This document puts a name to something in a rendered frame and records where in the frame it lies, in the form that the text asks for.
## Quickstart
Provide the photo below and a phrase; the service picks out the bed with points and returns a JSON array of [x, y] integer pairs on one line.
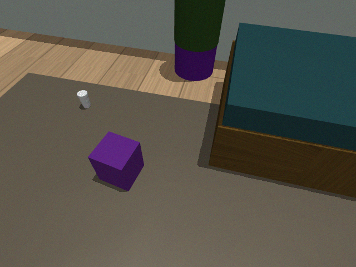
[[288, 108]]

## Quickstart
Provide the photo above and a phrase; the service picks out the potted plant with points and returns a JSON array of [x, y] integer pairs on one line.
[[197, 26]]

